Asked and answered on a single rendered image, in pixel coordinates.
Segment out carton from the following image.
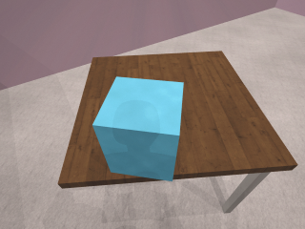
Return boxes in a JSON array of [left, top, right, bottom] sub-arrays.
[[92, 76, 184, 181]]

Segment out table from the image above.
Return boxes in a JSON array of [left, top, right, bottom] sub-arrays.
[[57, 51, 298, 214]]

